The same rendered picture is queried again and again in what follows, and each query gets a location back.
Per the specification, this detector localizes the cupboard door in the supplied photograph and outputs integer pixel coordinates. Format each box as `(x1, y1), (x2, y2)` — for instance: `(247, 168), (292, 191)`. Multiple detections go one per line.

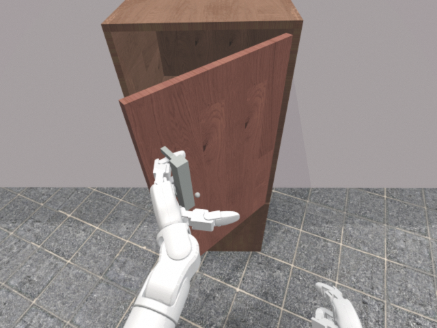
(119, 33), (293, 256)

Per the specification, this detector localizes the robot left hand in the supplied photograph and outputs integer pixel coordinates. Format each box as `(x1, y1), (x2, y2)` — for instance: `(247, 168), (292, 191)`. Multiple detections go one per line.
(150, 150), (240, 232)

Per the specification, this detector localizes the left robot forearm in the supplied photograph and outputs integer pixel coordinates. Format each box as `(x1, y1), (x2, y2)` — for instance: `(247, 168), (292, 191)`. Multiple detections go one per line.
(123, 223), (201, 328)

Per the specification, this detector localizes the handle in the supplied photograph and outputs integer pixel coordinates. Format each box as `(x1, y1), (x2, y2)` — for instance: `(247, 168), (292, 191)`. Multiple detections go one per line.
(160, 146), (195, 210)

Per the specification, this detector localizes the robot right hand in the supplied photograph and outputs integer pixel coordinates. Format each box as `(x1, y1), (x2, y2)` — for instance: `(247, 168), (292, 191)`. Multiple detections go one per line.
(311, 282), (363, 328)

